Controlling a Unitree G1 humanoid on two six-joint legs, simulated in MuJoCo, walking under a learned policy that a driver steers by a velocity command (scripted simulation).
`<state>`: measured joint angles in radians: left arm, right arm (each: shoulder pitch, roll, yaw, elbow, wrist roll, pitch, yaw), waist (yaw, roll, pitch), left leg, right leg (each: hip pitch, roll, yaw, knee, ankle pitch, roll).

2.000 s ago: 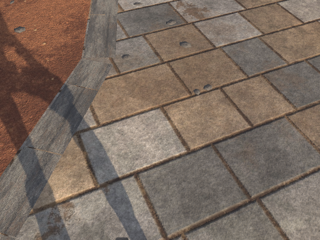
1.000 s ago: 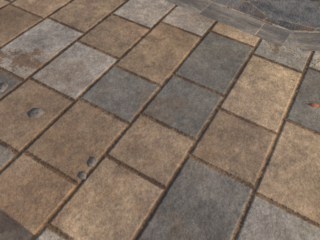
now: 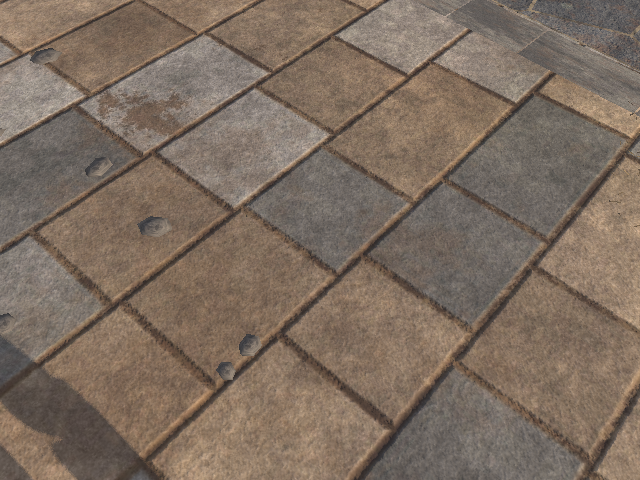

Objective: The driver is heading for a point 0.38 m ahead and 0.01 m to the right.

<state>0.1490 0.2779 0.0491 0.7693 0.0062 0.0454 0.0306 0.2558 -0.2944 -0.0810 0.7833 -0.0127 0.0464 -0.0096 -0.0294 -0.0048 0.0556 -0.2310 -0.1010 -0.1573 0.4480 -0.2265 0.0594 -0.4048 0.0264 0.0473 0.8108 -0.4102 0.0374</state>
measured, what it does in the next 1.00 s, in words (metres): steps on the spot: right foot, then left foot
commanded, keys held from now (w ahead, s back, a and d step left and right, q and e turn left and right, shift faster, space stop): q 0.12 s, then no key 0.88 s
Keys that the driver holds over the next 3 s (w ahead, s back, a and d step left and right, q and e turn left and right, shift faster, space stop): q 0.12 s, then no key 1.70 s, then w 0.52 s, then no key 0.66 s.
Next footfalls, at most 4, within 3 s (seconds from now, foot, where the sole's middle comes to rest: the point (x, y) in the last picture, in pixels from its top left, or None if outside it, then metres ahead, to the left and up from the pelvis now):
0.12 right None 0.05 -0.12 -0.78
0.48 left None -0.01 0.09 -0.78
2.54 left None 0.39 0.06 -0.78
2.92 right None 0.40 -0.12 -0.78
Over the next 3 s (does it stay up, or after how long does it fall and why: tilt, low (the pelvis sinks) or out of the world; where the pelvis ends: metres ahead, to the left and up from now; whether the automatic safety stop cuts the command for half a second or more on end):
stays up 0.34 -0.01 0.00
